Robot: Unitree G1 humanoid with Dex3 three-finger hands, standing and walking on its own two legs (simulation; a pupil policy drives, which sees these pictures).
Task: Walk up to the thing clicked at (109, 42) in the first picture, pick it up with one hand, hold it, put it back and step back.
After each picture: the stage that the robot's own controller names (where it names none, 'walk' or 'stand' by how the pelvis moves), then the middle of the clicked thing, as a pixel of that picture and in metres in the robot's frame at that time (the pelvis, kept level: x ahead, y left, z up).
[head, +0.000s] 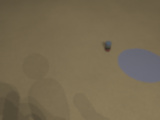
stand; (108, 46) +1.39 -0.26 -0.72
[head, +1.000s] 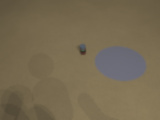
walk; (82, 49) +1.29 +0.11 -0.70
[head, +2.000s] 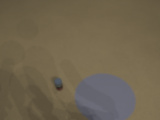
walk; (58, 84) +0.79 +0.29 -0.71
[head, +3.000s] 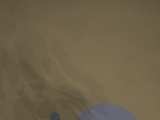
walk; (55, 119) +0.47 +0.20 -0.70
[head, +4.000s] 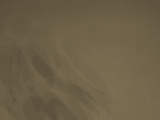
stand; out of the picture +0.37 +0.20 -0.72
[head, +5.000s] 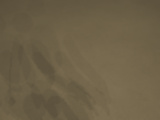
stand; out of the picture +0.38 +0.17 -0.72
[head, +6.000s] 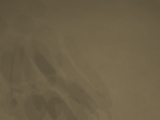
stand; out of the picture +0.37 +0.19 -0.73
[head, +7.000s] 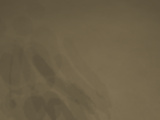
stand; out of the picture +0.36 +0.20 -0.73
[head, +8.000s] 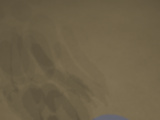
go down; out of the picture +0.37 +0.19 -0.72
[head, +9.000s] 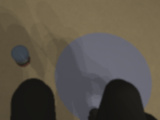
go down; (21, 56) +0.45 +0.24 -0.29
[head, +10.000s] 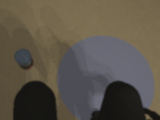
close in; (24, 60) +0.44 +0.24 -0.30
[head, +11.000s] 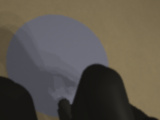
close in; out of the picture +0.42 +0.29 -0.22
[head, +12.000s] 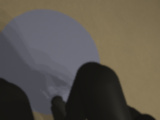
close; out of the picture +0.42 +0.29 -0.22
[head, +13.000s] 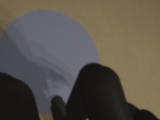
lift; out of the picture +0.37 +0.27 -0.23
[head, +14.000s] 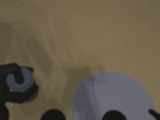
lift; (24, 86) +0.33 +0.20 -0.01
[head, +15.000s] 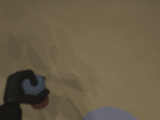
hold; (37, 92) +0.32 +0.17 +0.00
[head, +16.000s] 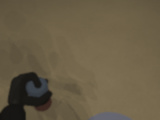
hold; (40, 95) +0.32 +0.17 +0.00
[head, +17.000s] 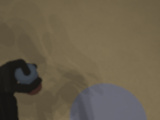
crouch; (29, 80) +0.37 +0.19 -0.06
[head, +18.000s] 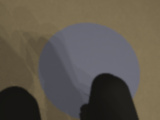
lower; out of the picture +0.48 +0.29 -0.11
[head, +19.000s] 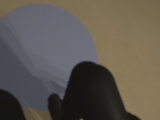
lower; out of the picture +0.43 +0.31 -0.23
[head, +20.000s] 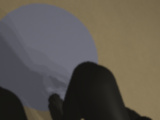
lower; out of the picture +0.43 +0.31 -0.23
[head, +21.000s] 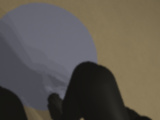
lower; out of the picture +0.43 +0.31 -0.23
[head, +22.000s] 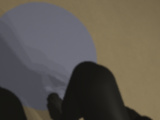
lower; out of the picture +0.43 +0.31 -0.23
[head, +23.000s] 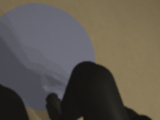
open; out of the picture +0.43 +0.29 -0.23
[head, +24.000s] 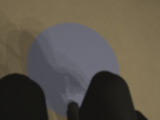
stand; out of the picture +0.44 +0.27 -0.25
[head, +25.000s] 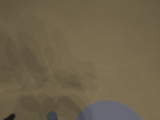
stand; (52, 118) +0.40 +0.18 -0.62
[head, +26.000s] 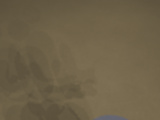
stand; out of the picture +0.40 +0.19 -0.67
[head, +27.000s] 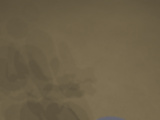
stand; out of the picture +0.39 +0.18 -0.67
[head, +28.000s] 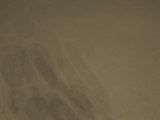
stand; out of the picture +0.41 +0.17 -0.72
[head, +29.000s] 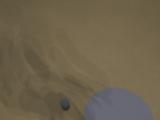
walk; (65, 104) +0.50 +0.18 -0.70
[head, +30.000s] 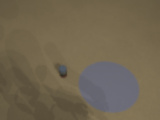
walk; (63, 71) +0.79 +0.16 -0.70
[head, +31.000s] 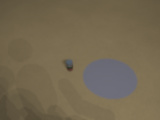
stand; (69, 65) +1.05 +0.21 -0.71
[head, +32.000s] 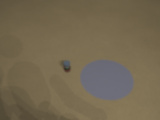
stand; (67, 66) +1.04 +0.19 -0.72
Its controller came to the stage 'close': yes
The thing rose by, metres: 0.71
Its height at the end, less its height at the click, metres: +0.00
